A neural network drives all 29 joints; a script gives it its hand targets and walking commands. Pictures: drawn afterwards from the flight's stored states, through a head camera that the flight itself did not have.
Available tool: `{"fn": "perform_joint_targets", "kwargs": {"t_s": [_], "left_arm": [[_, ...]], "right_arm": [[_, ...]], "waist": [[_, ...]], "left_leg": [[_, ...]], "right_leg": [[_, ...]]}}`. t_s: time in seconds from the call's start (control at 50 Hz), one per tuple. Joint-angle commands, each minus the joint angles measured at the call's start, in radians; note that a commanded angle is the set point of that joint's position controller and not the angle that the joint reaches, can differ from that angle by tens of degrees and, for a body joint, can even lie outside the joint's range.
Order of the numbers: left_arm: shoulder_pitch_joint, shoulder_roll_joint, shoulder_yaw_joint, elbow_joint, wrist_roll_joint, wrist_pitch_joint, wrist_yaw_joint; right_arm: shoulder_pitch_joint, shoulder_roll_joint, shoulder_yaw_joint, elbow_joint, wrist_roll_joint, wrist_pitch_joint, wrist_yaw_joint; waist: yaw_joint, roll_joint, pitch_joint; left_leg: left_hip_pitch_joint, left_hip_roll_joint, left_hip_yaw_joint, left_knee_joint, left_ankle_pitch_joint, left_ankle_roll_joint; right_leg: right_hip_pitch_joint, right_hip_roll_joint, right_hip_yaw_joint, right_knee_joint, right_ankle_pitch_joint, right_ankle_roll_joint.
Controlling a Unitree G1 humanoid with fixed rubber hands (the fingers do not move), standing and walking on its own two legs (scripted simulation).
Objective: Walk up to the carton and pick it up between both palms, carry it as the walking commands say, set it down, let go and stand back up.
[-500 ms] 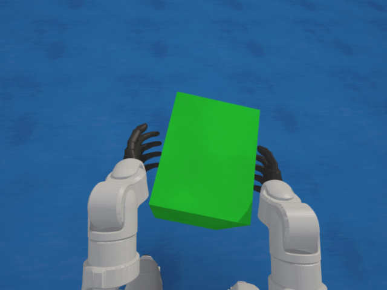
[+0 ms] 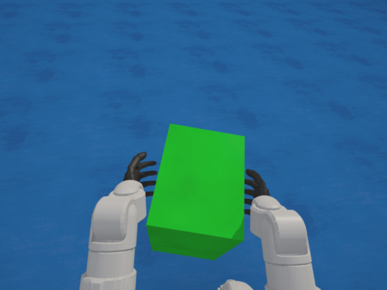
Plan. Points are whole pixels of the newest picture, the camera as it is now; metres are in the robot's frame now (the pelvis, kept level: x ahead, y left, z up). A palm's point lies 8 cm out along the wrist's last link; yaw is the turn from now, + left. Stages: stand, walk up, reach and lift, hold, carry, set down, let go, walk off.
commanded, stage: carry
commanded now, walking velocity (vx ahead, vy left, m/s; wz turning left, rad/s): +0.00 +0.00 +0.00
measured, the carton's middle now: (194, 198) +0.32 +0.02 +0.00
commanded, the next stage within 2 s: none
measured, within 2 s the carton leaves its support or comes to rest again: neither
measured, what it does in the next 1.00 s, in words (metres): walks backwards: right foot, then right foot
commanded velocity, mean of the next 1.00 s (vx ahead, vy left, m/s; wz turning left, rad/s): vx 0.00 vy -0.05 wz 0.00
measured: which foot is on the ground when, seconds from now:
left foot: down 0.00-0.68, up 0.70-1.00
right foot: up 0.00-0.10, down 0.12-0.50, up 0.52-0.68, down 0.70-1.00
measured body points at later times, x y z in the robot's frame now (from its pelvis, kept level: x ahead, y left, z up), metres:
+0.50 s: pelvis -0.19 -0.04 -0.04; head -0.21 -0.04 +0.41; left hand +0.12 +0.05 +0.07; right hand +0.07 -0.20 +0.04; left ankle -0.02 +0.07 -0.73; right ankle -0.06 -0.19 -0.73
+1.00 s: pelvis -0.36 -0.07 +0.00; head -0.34 -0.08 +0.45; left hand -0.05 +0.06 +0.10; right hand -0.06 -0.19 +0.08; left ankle -0.41 +0.07 -0.70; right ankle -0.28 -0.07 -0.73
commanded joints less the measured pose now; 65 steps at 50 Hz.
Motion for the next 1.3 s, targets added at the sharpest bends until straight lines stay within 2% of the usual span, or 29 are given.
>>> {"fn": "perform_joint_targets", "kwargs": {"t_s": [0.0, 0.06, 0.1, 0.12, 0.24, 0.32, 0.4, 0.44, 0.48, 0.5, 0.56, 0.6, 0.62, 0.64, 0.66, 0.7, 0.76, 0.84, 0.9, 0.96, 1.0, 1.02, 1.04, 1.06, 1.08, 1.12, 1.18, 1.2, 1.28], "left_arm": [[-0.402, -1.115, -0.538, -0.086, -0.37, -0.023, -0.202], [-0.336, -1.068, -0.535, -0.057, -0.367, 0.009, -0.19], [-0.297, -1.03, -0.51, -0.024, -0.353, 0.014, -0.193], [-0.3, -1.046, -0.528, -0.02, -0.352, 0.006, -0.195], [-0.347, -1.105, -0.438, -0.063, -0.268, -0.037, -0.189], [-0.323, -1.084, -0.409, -0.059, -0.229, -0.036, -0.163], [-0.29, -1.079, -0.388, -0.009, -0.199, -0.025, -0.164], [-0.309, -1.089, -0.415, 0.002, -0.199, -0.022, -0.166], [-0.318, -1.111, -0.426, -0.014, -0.209, -0.025, -0.17], [-0.381, -1.122, -0.448, -0.032, -0.23, -0.024, -0.174], [-0.371, -1.117, -0.458, -0.009, -0.27, -0.017, -0.178], [-0.386, -1.116, -0.462, -0.026, -0.299, -0.023, -0.192], [-0.391, -1.142, -0.476, -0.036, -0.319, -0.029, -0.201], [-0.425, -1.176, -0.48, -0.05, -0.35, -0.035, -0.217], [-0.453, -1.16, -0.477, -0.075, -0.367, -0.04, -0.227], [-0.447, -1.16, -0.521, -0.061, -0.391, -0.043, -0.238], [-0.429, -1.164, -0.52, -0.086, -0.375, -0.055, -0.235], [-0.436, -1.1, -0.526, -0.183, -0.378, -0.068, -0.226], [-0.311, -1.012, -0.48, -0.14, -0.325, -0.062, -0.205], [-0.229, -0.976, -0.436, -0.088, -0.26, -0.047, -0.186], [-0.239, -0.967, -0.438, -0.106, -0.247, -0.043, -0.178], [-0.237, -0.969, -0.445, -0.112, -0.239, -0.039, -0.173], [-0.242, -0.983, -0.454, -0.088, -0.251, -0.033, -0.17], [-0.268, -0.978, -0.46, -0.069, -0.248, -0.028, -0.165], [-0.273, -0.989, -0.436, -0.042, -0.243, -0.028, -0.165], [-0.358, -1.008, -0.441, -0.092, -0.236, -0.027, -0.163], [-0.41, -1.042, -0.453, -0.1, -0.263, -0.027, -0.172], [-0.413, -1.07, -0.47, -0.083, -0.276, -0.017, -0.177], [-0.422, -1.096, -0.464, -0.046, -0.286, -0.014, -0.183]], "right_arm": [[-0.473, 0.993, 0.36, -0.304, 0.247, -0.091, 0.159], [-0.341, 0.94, 0.308, -0.212, 0.199, -0.071, 0.131], [-0.349, 0.936, 0.317, -0.191, 0.196, -0.06, 0.127], [-0.337, 0.941, 0.317, -0.192, 0.193, -0.064, 0.13], [-0.67, 1.09, 0.475, -0.323, 0.361, -0.076, 0.192], [-0.627, 1.105, 0.483, -0.27, 0.383, -0.058, 0.198], [-0.62, 1.1, 0.477, -0.246, 0.383, -0.057, 0.202], [-0.596, 1.092, 0.445, -0.216, 0.369, -0.061, 0.204], [-0.596, 1.072, 0.424, -0.214, 0.354, -0.062, 0.207], [-0.611, 1.066, 0.414, -0.202, 0.353, -0.058, 0.208], [-0.588, 1.035, 0.382, -0.184, 0.328, -0.049, 0.199], [-0.537, 1.041, 0.369, -0.176, 0.295, -0.056, 0.187], [-0.577, 1.055, 0.378, -0.218, 0.285, -0.071, 0.18], [-0.596, 1.066, 0.39, -0.271, 0.276, -0.086, 0.169], [-0.598, 1.067, 0.38, -0.285, 0.256, -0.094, 0.161], [-0.54, 1.058, 0.356, -0.223, 0.216, -0.097, 0.146], [-0.561, 1.065, 0.374, -0.265, 0.236, -0.111, 0.15], [-0.506, 1.073, 0.386, -0.263, 0.264, -0.125, 0.142], [-0.504, 1.012, 0.424, -0.286, 0.286, -0.113, 0.133], [-0.51, 0.994, 0.459, -0.29, 0.319, -0.095, 0.129], [-0.487, 1.0, 0.451, -0.285, 0.334, -0.087, 0.132], [-0.504, 1.012, 0.445, -0.272, 0.349, -0.086, 0.14], [-0.508, 1.019, 0.437, -0.252, 0.343, -0.085, 0.148], [-0.481, 1.007, 0.427, -0.217, 0.327, -0.073, 0.155], [-0.54, 1.024, 0.435, -0.216, 0.326, -0.071, 0.161], [-0.624, 1.058, 0.457, -0.234, 0.352, -0.064, 0.185], [-0.619, 1.075, 0.444, -0.25, 0.349, -0.061, 0.184], [-0.594, 1.073, 0.422, -0.241, 0.326, -0.059, 0.179], [-0.652, 1.079, 0.425, -0.235, 0.314, -0.052, 0.177]], "waist": [[-0.028, 0.184, -0.242], [-0.015, 0.137, -0.377], [-0.026, -0.168, -0.416], [-0.031, -0.207, -0.404], [-0.026, -0.161, -0.227], [-0.032, -0.202, -0.251], [-0.051, -0.214, -0.325], [-0.058, 0.021, -0.31], [-0.033, 0.375, -0.268], [-0.014, 0.403, -0.215], [0.031, 0.301, -0.25], [0.022, 0.169, -0.313], [0.036, 0.052, -0.342], [0.018, -0.218, -0.366], [-0.004, -0.324, -0.293], [-0.006, -0.168, -0.225], [-0.013, -0.037, -0.221], [-0.012, -0.051, -0.363], [-0.002, -0.171, -0.41], [-0.016, -0.28, -0.447], [-0.05, -0.251, -0.474], [-0.038, 0.061, -0.483], [-0.028, 0.317, -0.493], [-0.018, 0.213, -0.399], [-0.01, 0.169, -0.354], [-0.004, 0.111, -0.282], [-0.021, -0.032, -0.322], [-0.028, -0.03, -0.318], [-0.02, -0.127, -0.242]], "left_leg": [[0.072, 0.191, -0.101, -0.157, 0.21, 0.03], [0.111, 0.159, -0.091, -0.023, 0.286, -0.008], [-0.079, 0.069, -0.054, 0.089, -0.008, -0.08], [-0.086, 0.049, -0.023, 0.039, -0.071, -0.1], [-0.032, 0.028, -0.04, 0.022, -0.067, -0.065], [-0.052, -0.028, -0.006, 0.144, -0.194, -0.055], [0.082, -0.049, 0.016, 0.288, -0.094, -0.041], [-0.036, -0.008, -0.05, 0.123, -0.185, -0.014], [-0.425, 0.269, -0.442, -0.438, -0.626, 0.062], [-0.62, 0.335, -0.429, -0.564, -0.765, 0.066], [-0.571, 0.194, -0.123, -0.53, -0.565, -0.119], [-0.303, 0.093, -0.007, -0.3, -0.344, -0.147], [-0.18, 0.035, 0.041, -0.097, -0.245, -0.143], [-0.063, 0.007, -0.005, 0.331, -0.119, -0.078], [-0.283, 0.003, -0.039, 0.476, -0.117, -0.094], [-0.508, -0.005, -0.143, 0.486, -0.095, -0.071], [-0.394, 0.011, -0.088, 0.608, -0.05, -0.091], [-0.383, -0.012, -0.045, 0.43, -0.114, -0.081], [-0.22, -0.072, 0.044, 0.194, -0.148, -0.077], [0.014, -0.133, 0.179, -0.17, -0.17, -0.06], [0.248, -0.026, 0.155, -0.437, -0.092, -0.004], [0.284, 0.134, -0.059, -0.432, 0.07, 0.026], [0.225, 0.323, -0.268, -0.298, 0.239, 0.058], [0.191, 0.328, -0.223, -0.297, 0.32, 0.076], [0.134, 0.329, -0.164, -0.233, 0.263, 0.077], [0.099, 0.181, -0.006, -0.105, 0.224, 0.009], [-0.052, 0.102, -0.037, -0.077, -0.03, -0.037], [-0.075, 0.077, -0.063, -0.108, -0.08, -0.046], [0.109, -0.016, -0.024, 0.082, -0.201, -0.023]], "right_leg": [[0.126, -0.027, -0.051, -0.329, -0.138, 0.002], [0.36, -0.071, -0.034, -0.675, 0.057, 0.018], [0.507, -0.267, 0.165, -0.551, 0.511, -0.014], [0.467, -0.293, 0.13, -0.513, 0.544, -0.041], [0.104, -0.213, 0.087, -0.653, -0.378, -0.043], [0.023, -0.182, 0.074, -0.631, -0.511, -0.06], [-0.06, -0.206, 0.055, -0.615, -0.477, -0.056], [0.003, -0.116, -0.04, -0.318, -0.391, -0.046], [0.193, 0.082, -0.138, 0.25, -0.217, -0.005], [0.343, 0.072, -0.138, 0.397, -0.171, 0.001], [0.424, 0.107, -0.237, 0.218, -0.298, -0.032], [0.413, 0.104, -0.225, -0.21, -0.346, -0.057], [0.413, 0.082, -0.143, -0.495, -0.32, -0.083], [0.295, -0.104, 0.189, -0.786, -0.418, -0.153], [0.31, -0.299, 0.421, -0.804, -0.379, -0.189], [0.366, -0.33, 0.438, -0.774, -0.173, -0.113], [0.345, -0.263, 0.307, -0.75, 0.011, -0.095], [0.654, -0.234, 0.179, -0.641, 0.58, -0.017], [0.704, -0.212, 0.109, -0.665, 0.789, 0.073], [0.705, -0.147, 0.0, -0.715, 0.929, 0.266], [0.593, -0.111, -0.031, -0.596, 0.95, 0.379], [0.485, -0.099, -0.011, -0.357, 0.479, 0.298], [0.388, -0.12, 0.035, -0.151, -0.061, 0.133], [0.258, -0.072, 0.009, -0.168, -0.112, 0.049], [0.234, -0.126, 0.112, -0.261, -0.083, -0.009], [0.261, -0.057, -0.028, -0.541, 0.111, -0.037], [0.484, -0.191, 0.077, -0.552, 0.382, -0.071], [0.466, -0.218, 0.093, -0.553, 0.327, -0.081], [0.074, -0.226, 0.291, -0.884, -0.456, -0.093]]}}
